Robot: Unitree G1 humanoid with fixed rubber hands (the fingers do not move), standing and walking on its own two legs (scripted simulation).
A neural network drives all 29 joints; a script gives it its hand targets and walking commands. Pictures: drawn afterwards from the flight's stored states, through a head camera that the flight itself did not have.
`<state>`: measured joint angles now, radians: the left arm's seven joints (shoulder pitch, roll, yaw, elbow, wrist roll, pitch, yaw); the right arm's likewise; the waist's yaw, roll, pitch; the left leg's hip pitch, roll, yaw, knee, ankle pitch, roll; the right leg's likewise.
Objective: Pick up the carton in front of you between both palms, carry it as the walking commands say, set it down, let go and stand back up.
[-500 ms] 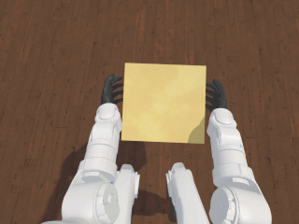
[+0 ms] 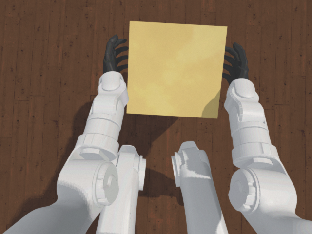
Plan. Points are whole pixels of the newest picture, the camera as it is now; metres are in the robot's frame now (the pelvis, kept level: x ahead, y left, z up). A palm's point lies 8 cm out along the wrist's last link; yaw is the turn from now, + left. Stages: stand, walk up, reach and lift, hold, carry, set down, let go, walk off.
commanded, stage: set down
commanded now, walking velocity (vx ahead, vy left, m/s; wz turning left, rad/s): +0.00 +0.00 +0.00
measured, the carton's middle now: (171, 75) +0.50 -0.06 -0.23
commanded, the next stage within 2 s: none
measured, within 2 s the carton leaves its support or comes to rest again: rests again in 0.98 s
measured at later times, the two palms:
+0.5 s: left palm (120, 73) +0.51 +0.09 -0.21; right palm (226, 80) +0.48 -0.21 -0.22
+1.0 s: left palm (120, 70) +0.52 +0.09 -0.23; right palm (225, 77) +0.49 -0.21 -0.23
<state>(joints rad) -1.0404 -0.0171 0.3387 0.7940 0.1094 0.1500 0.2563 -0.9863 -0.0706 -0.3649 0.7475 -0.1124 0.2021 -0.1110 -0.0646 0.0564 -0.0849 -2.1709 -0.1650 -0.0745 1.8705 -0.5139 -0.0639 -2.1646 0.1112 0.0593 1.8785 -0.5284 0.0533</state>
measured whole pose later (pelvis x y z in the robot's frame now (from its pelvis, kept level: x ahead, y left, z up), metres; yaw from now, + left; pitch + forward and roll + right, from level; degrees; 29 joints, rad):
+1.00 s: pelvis +0.00 +0.00 -0.07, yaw -1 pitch +42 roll -1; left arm -1.29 0.10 0.39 1.04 0.14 0.09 0.12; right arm -1.24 -0.20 -0.40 1.01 -0.12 0.14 0.00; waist -0.07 0.06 0.14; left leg -2.30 -0.16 -0.04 2.15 -0.57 -0.06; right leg -2.29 0.10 0.03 2.15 -0.58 0.05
